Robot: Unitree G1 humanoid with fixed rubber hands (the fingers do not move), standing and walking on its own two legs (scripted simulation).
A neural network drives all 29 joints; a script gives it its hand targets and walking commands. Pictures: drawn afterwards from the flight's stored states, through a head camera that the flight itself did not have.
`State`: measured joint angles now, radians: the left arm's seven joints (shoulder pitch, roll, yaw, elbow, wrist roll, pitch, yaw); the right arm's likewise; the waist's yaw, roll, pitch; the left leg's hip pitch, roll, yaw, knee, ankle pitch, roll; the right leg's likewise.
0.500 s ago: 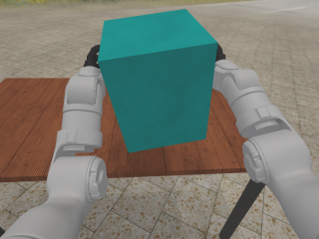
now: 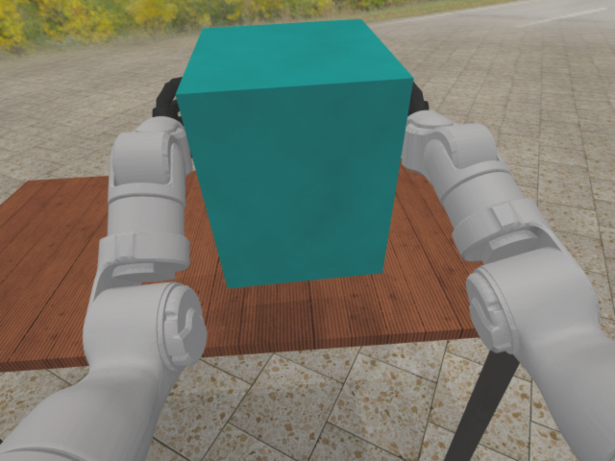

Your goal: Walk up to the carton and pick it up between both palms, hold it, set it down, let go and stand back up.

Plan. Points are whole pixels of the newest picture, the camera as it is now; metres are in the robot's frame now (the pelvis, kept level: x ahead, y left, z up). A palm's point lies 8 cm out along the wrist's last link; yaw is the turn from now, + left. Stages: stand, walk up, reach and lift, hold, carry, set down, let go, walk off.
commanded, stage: hold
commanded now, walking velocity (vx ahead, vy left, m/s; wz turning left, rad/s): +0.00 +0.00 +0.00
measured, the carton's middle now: (294, 153) +0.39 +0.01 +0.28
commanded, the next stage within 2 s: none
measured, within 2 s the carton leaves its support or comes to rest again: neither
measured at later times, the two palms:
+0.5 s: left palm (170, 159) +0.37 +0.16 +0.29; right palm (415, 137) +0.37 -0.13 +0.30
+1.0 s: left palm (147, 120) +0.37 +0.17 +0.34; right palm (405, 105) +0.37 -0.12 +0.34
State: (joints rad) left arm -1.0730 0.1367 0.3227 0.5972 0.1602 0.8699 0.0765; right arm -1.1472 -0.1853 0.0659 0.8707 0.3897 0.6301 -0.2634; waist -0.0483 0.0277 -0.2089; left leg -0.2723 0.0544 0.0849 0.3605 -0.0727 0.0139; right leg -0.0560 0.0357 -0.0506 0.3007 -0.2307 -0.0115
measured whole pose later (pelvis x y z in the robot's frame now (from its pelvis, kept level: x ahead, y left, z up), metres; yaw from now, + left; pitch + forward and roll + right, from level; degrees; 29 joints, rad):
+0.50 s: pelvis +0.00 +0.01 +0.00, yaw +0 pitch -1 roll -2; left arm -0.93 0.10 0.27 0.33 0.17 1.00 0.09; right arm -1.07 -0.22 0.11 0.72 0.48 0.72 -0.29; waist -0.09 -0.01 -0.20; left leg -0.27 0.06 0.08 0.38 -0.09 0.01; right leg -0.04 0.04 -0.05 0.29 -0.22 -0.01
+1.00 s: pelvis +0.00 +0.02 +0.00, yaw +0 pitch +0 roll -2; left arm -1.17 0.15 0.27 0.69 0.15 0.88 0.09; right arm -1.27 -0.23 0.04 0.99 0.42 0.68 -0.24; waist -0.05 0.02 -0.25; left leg -0.31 0.04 0.08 0.39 -0.08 0.03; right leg -0.07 0.03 -0.04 0.29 -0.21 0.01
